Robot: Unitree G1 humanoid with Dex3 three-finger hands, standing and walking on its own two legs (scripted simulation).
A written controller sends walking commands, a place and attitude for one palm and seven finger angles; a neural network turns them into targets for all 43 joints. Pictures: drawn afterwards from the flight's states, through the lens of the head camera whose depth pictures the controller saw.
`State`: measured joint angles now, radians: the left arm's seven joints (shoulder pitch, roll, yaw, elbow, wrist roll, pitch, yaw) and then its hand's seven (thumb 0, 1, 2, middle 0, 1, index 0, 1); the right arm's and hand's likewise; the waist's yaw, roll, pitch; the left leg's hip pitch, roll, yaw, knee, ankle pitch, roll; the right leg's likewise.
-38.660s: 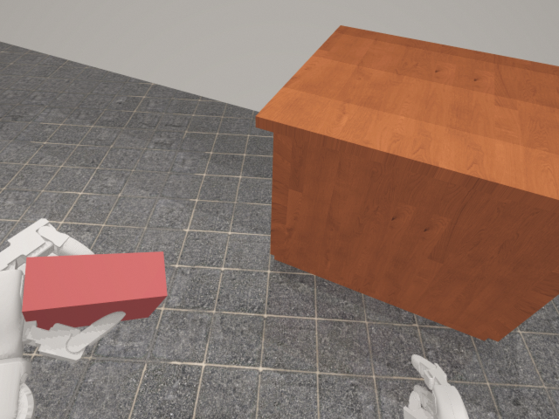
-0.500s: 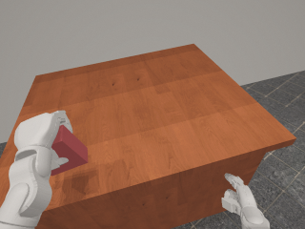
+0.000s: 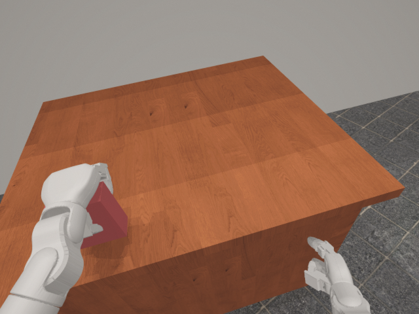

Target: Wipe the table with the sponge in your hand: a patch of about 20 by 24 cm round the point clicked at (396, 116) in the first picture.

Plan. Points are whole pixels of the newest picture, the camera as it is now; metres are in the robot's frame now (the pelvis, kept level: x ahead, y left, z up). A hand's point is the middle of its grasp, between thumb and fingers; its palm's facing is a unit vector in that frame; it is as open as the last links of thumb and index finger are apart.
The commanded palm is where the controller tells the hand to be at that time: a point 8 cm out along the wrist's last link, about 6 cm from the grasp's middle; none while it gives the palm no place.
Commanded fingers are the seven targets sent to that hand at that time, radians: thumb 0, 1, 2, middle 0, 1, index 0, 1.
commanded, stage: move the sponge above the wiping area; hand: left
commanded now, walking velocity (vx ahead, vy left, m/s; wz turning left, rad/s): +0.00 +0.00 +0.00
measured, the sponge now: (94, 222) +0.25 +0.28 +0.05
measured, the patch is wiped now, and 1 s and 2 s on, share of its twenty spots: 0.00 0.00 0.00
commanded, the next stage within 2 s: none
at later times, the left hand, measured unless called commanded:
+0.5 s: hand (92, 204) +0.26 +0.27 +0.10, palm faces +0.01 -0.07 -1.00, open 9.4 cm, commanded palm +0.23 +0.27 +0.17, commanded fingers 0.00 0.10 1.30 -1.20 -1.60 -1.20 -1.60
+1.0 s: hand (81, 198) +0.26 +0.29 +0.12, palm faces +0.07 -0.05 -1.00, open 9.4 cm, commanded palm +0.23 +0.27 +0.18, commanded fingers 0.00 0.10 1.30 -1.20 -1.60 -1.20 -1.60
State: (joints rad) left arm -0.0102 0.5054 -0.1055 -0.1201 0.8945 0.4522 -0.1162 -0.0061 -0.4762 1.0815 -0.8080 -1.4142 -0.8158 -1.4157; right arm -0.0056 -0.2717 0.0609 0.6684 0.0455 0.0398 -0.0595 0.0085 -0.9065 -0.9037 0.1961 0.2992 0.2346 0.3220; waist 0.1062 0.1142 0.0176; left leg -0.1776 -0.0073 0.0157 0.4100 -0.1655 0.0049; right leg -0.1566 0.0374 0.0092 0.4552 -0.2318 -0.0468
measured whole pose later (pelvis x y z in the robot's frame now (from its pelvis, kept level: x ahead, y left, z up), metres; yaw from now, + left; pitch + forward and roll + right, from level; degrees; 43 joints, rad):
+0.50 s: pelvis +0.01 +0.00 +0.00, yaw +0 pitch -4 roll +0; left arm 0.04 0.50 -0.11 -0.13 0.91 0.35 -0.06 -0.01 -0.48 1.08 -0.81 -1.41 -0.82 -1.41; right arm 0.01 -0.26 0.04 0.68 0.03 0.03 -0.06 0.01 -0.91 -0.90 0.20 0.30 0.22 0.31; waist 0.12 0.10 0.02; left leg -0.16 -0.01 0.01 0.41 -0.18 0.01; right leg -0.14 0.04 0.01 0.44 -0.23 -0.05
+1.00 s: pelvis +0.00 +0.00 +0.00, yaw +0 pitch -4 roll +0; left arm -0.04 0.51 -0.09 -0.07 0.91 0.42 -0.04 -0.01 -0.48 1.09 -0.81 -1.41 -0.82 -1.41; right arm -0.01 -0.26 0.05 0.71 0.05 0.04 -0.07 0.01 -0.91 -0.90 0.20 0.30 0.20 0.30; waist 0.13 0.10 0.02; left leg -0.16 0.00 0.01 0.40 -0.16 0.00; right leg -0.13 0.04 0.00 0.43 -0.22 -0.05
